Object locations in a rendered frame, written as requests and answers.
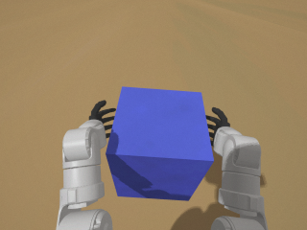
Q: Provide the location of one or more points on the right robot forearm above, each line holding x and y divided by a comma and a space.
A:
241, 166

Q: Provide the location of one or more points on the left robot forearm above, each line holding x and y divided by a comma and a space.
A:
81, 160

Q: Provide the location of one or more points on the robot right upper arm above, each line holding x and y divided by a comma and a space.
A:
233, 223

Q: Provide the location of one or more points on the robot right hand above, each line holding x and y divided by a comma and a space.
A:
223, 122

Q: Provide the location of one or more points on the robot left hand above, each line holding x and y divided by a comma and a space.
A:
96, 114

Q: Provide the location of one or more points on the carton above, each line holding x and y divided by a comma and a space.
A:
159, 145

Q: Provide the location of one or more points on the robot left upper arm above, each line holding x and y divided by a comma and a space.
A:
94, 219

